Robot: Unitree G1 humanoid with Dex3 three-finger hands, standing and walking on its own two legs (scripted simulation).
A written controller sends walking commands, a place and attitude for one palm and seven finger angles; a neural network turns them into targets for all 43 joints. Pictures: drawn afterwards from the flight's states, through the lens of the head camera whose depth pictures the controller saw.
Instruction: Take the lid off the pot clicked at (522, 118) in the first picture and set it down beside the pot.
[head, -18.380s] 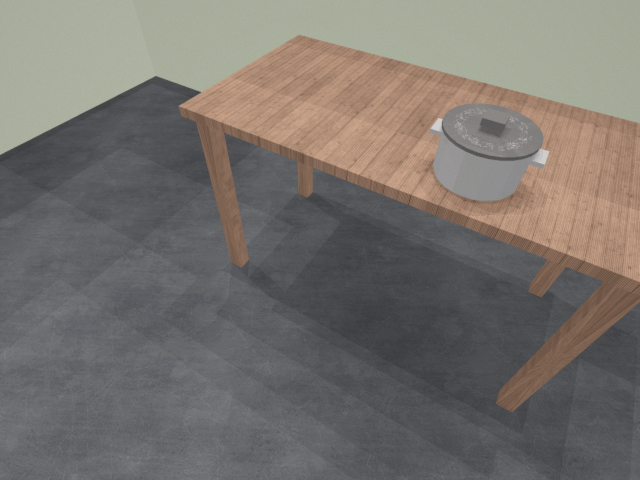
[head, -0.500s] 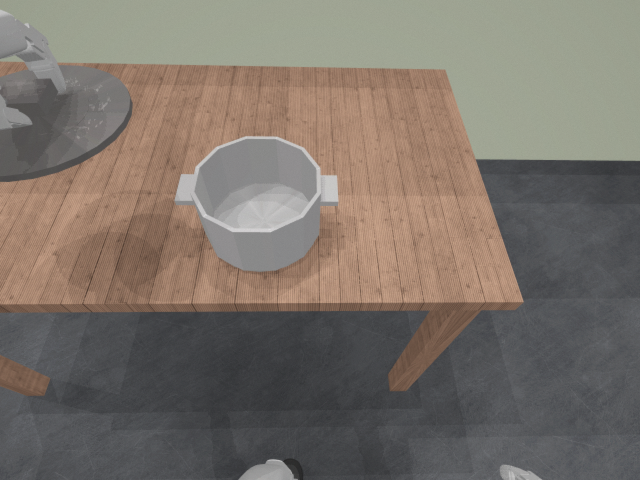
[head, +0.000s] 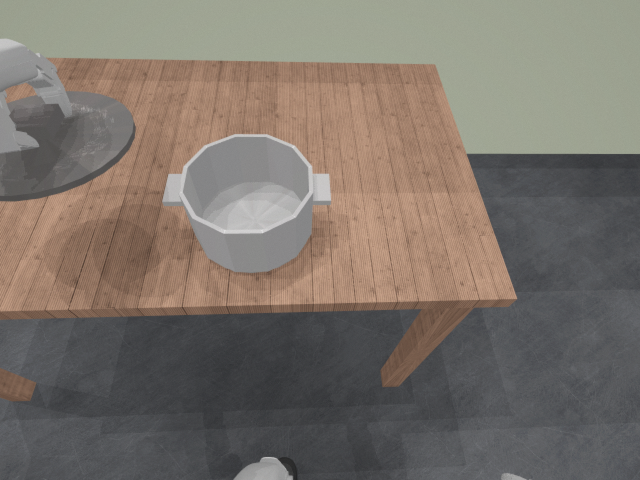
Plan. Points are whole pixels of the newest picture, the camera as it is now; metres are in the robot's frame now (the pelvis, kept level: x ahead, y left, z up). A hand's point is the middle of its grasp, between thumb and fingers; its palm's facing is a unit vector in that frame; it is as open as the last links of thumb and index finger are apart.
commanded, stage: lower the lid onto the table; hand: left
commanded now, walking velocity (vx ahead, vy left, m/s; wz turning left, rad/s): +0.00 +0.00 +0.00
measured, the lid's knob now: (34, 121) +0.48 +0.34 +0.15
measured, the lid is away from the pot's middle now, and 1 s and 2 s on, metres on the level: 0.23 0.21 0.22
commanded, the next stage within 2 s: none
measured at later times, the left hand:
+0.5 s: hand (28, 145) +0.44 +0.33 +0.15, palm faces -0.41 -0.11 -0.91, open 8.3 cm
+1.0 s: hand (50, 166) +0.44 +0.32 +0.12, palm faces -0.44 -0.12 -0.89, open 8.3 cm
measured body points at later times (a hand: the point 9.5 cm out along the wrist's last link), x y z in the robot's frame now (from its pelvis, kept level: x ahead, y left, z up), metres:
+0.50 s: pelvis +0.00 +0.00 +0.00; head +0.07 +0.01 +0.44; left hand +0.46 +0.34 +0.20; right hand +0.08 -0.28 -0.12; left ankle +0.06 +0.08 -0.73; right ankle -0.03 -0.17 -0.73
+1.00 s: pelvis +0.00 -0.01 +0.00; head +0.07 +0.00 +0.44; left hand +0.46 +0.33 +0.17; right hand +0.05 -0.29 -0.12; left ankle +0.06 +0.08 -0.73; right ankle -0.03 -0.17 -0.73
